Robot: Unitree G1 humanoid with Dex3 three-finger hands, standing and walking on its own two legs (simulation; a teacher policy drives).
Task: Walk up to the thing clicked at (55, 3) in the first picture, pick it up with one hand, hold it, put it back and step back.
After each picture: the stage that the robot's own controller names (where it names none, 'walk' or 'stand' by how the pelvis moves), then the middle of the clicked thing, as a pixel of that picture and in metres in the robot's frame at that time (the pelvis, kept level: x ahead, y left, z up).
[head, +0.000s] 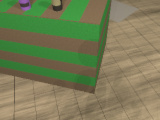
stand; (56, 0) +1.00 +0.17 +0.05
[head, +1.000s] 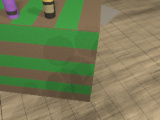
walk; (49, 7) +0.89 +0.18 +0.06
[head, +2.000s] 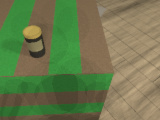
stand; (35, 42) +0.53 +0.20 +0.06
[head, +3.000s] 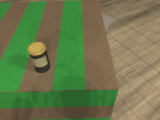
stand; (39, 58) +0.48 +0.21 +0.05
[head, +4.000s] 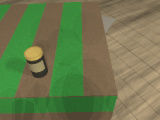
stand; (36, 62) +0.46 +0.20 +0.05
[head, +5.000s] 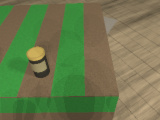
stand; (39, 62) +0.46 +0.20 +0.05
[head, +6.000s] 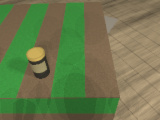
stand; (39, 63) +0.46 +0.20 +0.05
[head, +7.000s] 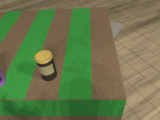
rise first; (46, 66) +0.45 +0.19 +0.05
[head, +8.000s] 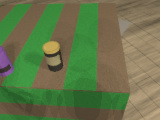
go down; (53, 56) +0.49 +0.17 +0.06
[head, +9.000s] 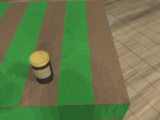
go down; (42, 68) +0.43 +0.16 +0.06
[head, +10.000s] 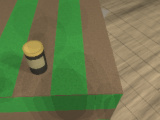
approach; (36, 58) +0.46 +0.17 +0.06
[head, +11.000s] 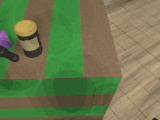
close in; (29, 39) +0.49 +0.17 +0.10
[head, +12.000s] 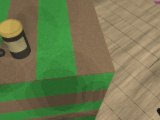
go down; (15, 40) +0.49 +0.18 +0.11
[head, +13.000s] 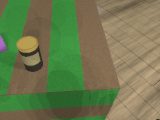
close in; (31, 54) +0.46 +0.17 +0.07
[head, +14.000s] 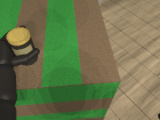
close; (23, 47) +0.46 +0.18 +0.10
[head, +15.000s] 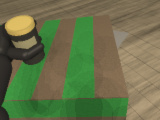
lift; (27, 41) +0.33 +0.16 +0.29
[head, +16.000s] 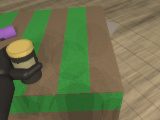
hold; (25, 62) +0.34 +0.18 +0.20
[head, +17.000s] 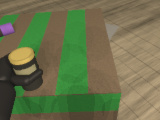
hold; (27, 69) +0.33 +0.18 +0.18
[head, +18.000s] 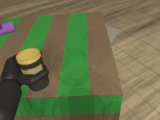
hold; (34, 70) +0.33 +0.16 +0.18
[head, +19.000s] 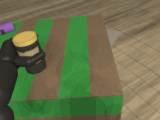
crouch; (31, 53) +0.37 +0.17 +0.23
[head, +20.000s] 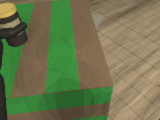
lower; (11, 25) +0.47 +0.19 +0.23
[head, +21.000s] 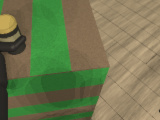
lower; (10, 36) +0.50 +0.18 +0.11
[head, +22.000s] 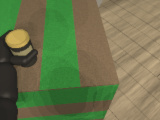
lower; (23, 49) +0.46 +0.18 +0.10
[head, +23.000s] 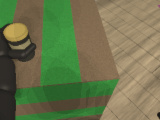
lower; (21, 43) +0.48 +0.18 +0.10
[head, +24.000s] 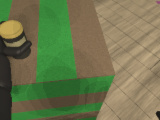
lower; (16, 41) +0.49 +0.18 +0.10
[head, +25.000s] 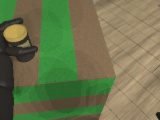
open; (20, 44) +0.48 +0.18 +0.09
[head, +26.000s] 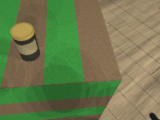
sink last; (26, 43) +0.48 +0.16 +0.09
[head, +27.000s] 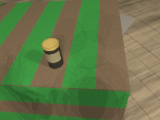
sink last; (53, 53) +0.49 +0.18 +0.06
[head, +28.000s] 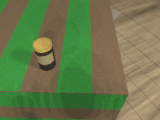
stand; (45, 54) +0.46 +0.17 +0.06
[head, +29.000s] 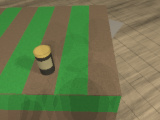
stand; (44, 60) +0.48 +0.18 +0.05
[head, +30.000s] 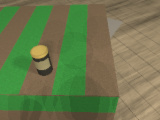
stand; (42, 60) +0.48 +0.19 +0.05
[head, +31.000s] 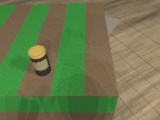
stand; (40, 61) +0.47 +0.20 +0.05
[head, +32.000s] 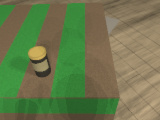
stand; (40, 62) +0.46 +0.19 +0.05
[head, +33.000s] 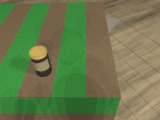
stand; (41, 61) +0.46 +0.19 +0.05
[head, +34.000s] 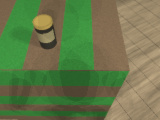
walk; (45, 32) +0.52 +0.16 +0.06
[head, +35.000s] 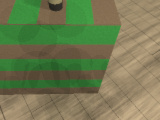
walk; out of the picture +0.76 +0.14 +0.07
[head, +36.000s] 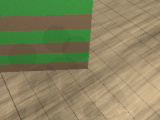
stand; out of the picture +1.07 +0.28 +0.07
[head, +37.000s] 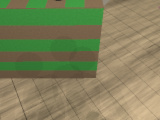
stand; out of the picture +1.09 +0.18 +0.06
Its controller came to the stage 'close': yes
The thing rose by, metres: 0.23
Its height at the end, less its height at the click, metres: +0.00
